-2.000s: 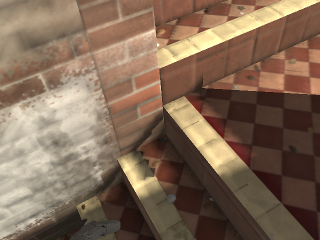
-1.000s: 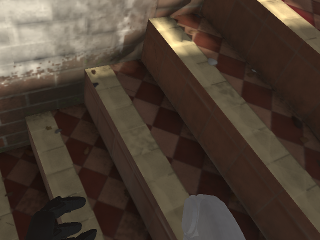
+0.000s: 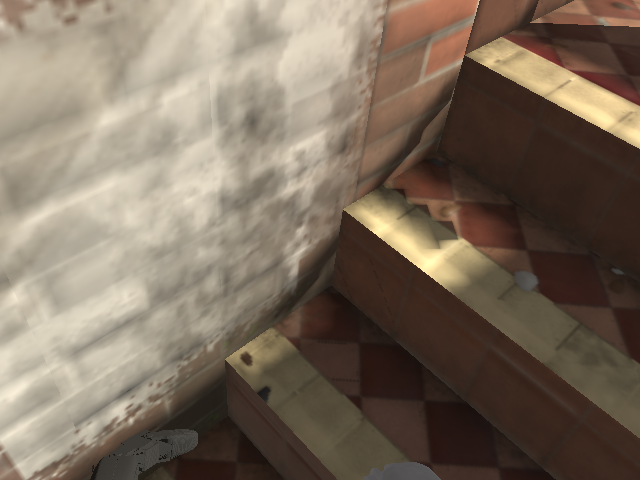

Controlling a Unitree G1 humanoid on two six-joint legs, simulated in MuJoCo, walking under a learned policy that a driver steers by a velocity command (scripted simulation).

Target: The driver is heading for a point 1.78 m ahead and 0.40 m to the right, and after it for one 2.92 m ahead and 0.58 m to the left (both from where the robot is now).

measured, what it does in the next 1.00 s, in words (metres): climbs, turning right: right foot 0.20 m higher, then left foot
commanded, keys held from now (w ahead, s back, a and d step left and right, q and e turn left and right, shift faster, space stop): w+e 0.44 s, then w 0.56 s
